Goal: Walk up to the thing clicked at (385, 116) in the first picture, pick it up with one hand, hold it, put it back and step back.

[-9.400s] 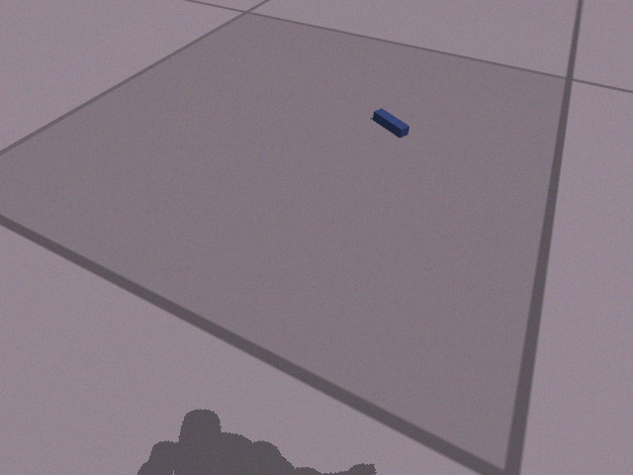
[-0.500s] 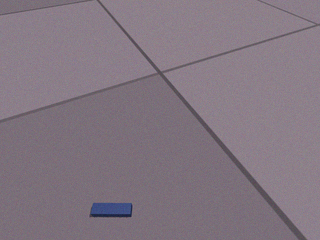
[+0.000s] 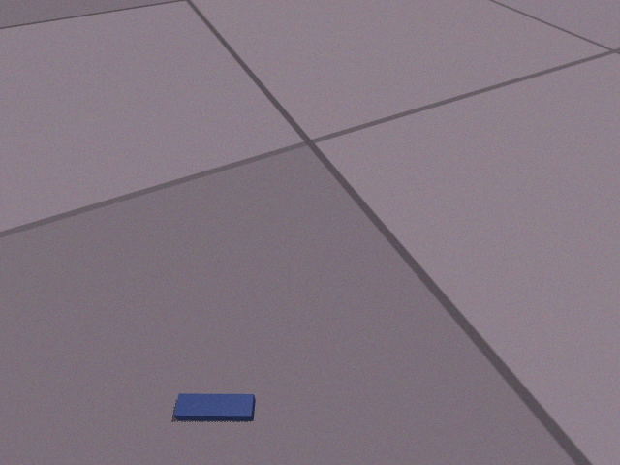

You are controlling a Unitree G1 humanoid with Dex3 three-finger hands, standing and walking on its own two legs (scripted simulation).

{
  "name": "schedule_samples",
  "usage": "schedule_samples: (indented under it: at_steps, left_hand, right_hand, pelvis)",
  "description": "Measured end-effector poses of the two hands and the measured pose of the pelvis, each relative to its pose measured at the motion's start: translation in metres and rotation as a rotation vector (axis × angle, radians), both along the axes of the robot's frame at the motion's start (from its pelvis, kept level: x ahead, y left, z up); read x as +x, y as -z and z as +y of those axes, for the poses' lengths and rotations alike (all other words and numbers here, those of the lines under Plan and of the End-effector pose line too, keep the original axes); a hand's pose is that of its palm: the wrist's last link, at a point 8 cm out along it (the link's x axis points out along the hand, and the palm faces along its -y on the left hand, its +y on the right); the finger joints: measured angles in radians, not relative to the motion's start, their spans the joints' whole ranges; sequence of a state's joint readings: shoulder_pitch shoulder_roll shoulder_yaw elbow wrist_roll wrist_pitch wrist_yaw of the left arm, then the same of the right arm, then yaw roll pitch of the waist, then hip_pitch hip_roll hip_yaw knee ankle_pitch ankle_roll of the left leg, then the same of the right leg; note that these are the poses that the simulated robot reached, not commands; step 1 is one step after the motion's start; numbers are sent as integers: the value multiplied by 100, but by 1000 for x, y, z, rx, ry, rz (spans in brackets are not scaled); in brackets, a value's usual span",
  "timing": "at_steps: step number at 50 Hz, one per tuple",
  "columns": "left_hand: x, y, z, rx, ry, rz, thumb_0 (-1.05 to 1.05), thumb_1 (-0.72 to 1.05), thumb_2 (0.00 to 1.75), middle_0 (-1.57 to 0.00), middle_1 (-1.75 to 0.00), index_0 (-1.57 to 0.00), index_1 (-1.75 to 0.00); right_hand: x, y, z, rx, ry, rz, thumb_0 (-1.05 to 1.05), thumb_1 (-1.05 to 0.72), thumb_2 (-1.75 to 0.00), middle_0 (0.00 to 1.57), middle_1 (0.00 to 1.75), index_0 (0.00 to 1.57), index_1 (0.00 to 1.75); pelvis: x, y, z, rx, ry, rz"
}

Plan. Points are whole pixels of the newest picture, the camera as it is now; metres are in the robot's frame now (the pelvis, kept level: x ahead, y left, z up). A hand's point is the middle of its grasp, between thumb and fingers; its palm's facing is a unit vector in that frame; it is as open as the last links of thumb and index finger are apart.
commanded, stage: stand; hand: left
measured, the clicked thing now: (216, 407) +0.42 +0.30 -0.76
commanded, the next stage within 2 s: walk up in 0.08 s
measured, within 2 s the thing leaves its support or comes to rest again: neither
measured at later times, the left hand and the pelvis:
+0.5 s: hand out of the picture +0.09 +0.33 -0.16, palm faces +0.00 -0.92 -0.40, open 7.4 cm; pelvis +0.02 +0.05 -0.01, yaw +1 degrees
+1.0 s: hand (99, 457) +0.17 +0.32 -0.16, palm faces -0.01 -0.94 -0.33, open 7.4 cm; pelvis +0.05 +0.07 +0.00, yaw +1 degrees
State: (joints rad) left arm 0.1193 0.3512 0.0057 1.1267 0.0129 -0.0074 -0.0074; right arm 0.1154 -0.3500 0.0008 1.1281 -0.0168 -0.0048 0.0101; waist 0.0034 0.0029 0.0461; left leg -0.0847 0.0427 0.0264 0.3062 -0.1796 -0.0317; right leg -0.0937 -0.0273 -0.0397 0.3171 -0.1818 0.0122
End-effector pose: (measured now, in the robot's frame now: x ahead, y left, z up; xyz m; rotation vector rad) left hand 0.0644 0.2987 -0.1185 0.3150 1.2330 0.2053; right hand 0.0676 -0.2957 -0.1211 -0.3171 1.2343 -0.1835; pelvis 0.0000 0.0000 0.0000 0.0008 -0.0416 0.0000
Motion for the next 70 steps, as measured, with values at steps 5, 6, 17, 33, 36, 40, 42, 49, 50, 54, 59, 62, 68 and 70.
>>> schedule_samples:
  at_steps: [5, 6, 17, 33, 36, 40, 42, 49, 50, 54, 59, 62, 68, 70]
  left_hand:
    - [-1, 0, 2, 3, -2, -2, 1, 90, 89, -20, -30, -20, -30]
    - [-1, -1, 3, 6, -6, -9, 1, 90, 89, -20, -30, -20, -30]
    - [-6, 4, 57, 58, -51, -10, 1, 90, 89, -21, -30, -21, -30]
    - [49, 1, 63, 51, 12, -34, 1, 90, 89, -20, -30, -20, -30]
    - [61, 0, 65, 38, 10, -56, 1, 90, 89, -20, -30, -21, -30]
    - [79, -1, 67, 14, 8, -93, 1, 90, 89, -20, -30, -21, -30]
    - [86, 0, 67, 5, 10, -105, 1, 90, 89, -20, -30, -21, -30]
    - [98, 1, 65, -13, 26, -113, 1, 90, 89, -20, -30, -20, -30]
    - [98, 1, 65, -14, 29, -110, 1, 90, 89, -20, -30, -20, -30]
    - [92, 1, 64, -13, 28, -97, 1, 90, 89, -20, -30, -20, -30]
    - [78, -1, 64, -5, 17, -76, 1, 90, 89, -20, -30, -20, -30]
    - [67, -2, 63, 2, 5, -59, 1, 90, 89, -20, -30, -20, -30]
    - [44, -3, 61, 11, -26, -31, 1, 90, 89, -20, -30, -20, -30]
    - [37, -3, 59, 12, -37, -23, 1, 90, 89, -20, -30, -20, -30]
  right_hand:
    - [1, 0, 1, 3, -1, 0, 1, -91, -90, 21, 30, 20, 30]
    - [1, 1, 0, 3, -1, 3, 1, -91, -90, 21, 30, 20, 30]
    - [3, 5, 24, -26, -8, 43, 1, -91, -90, 20, 30, 20, 30]
    - [36, 20, 64, 30, 46, 7, 1, -91, -90, 21, 30, 20, 30]
    - [47, 18, 72, 36, 25, -12, 1, -91, -90, 21, 30, 20, 30]
    - [59, 10, 80, 36, 0, -23, 1, -91, -90, 21, 30, 20, 30]
    - [64, 5, 81, 26, -4, -35, 1, -91, -90, 21, 30, 20, 30]
    - [74, -9, 73, -21, 5, -61, 1, -91, -90, 21, 30, 20, 30]
    - [74, -9, 71, -26, 7, -64, 1, -91, -90, 21, 30, 20, 30]
    - [71, -11, 67, -35, 14, -67, 1, -91, -90, 21, 30, 20, 30]
    - [63, -8, 65, -24, 7, -52, 1, -91, -90, 21, 30, 20, 30]
    - [58, -5, 65, -11, 1, -40, 1, -91, -90, 21, 30, 20, 30]
    - [48, 2, 66, 17, -11, -14, 1, -91, -90, 21, 30, 20, 30]
    - [47, 4, 66, 24, -15, -7, 1, -91, -90, 21, 30, 20, 30]
  pelvis:
    - [0, 0, 1, -2, -2, 0]
    - [0, 1, 2, -4, -3, -1]
    - [13, 11, 41, -7, -12, 3]
    - [40, 12, 62, -13, -10, -10]
    - [45, 11, 66, -1, -15, -7]
    - [50, 7, 70, -4, -13, 1]
    - [50, 6, 70, -4, -13, 2]
    - [48, 2, 73, -5, -16, 5]
    - [47, 2, 73, -5, -16, 5]
    - [45, 2, 72, -3, -21, 2]
    - [41, 1, 69, 0, -23, -2]
    - [38, 1, 66, 1, -26, -3]
    - [35, 0, 59, 1, -32, -7]
    - [34, 0, 57, 0, -33, -7]
